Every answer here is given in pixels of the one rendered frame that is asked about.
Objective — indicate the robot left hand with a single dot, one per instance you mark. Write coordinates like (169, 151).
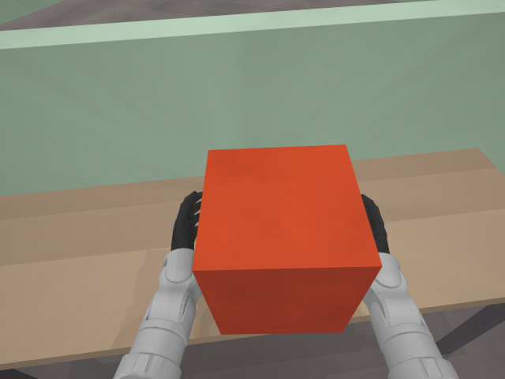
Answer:
(185, 231)

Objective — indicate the right robot forearm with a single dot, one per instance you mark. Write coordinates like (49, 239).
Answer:
(402, 334)

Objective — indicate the left robot forearm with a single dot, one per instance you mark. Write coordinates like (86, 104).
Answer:
(164, 331)

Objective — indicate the table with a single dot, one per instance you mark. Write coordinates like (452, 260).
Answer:
(79, 267)

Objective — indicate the carton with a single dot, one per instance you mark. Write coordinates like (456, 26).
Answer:
(283, 243)

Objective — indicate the robot right hand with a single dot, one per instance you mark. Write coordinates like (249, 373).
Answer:
(376, 224)

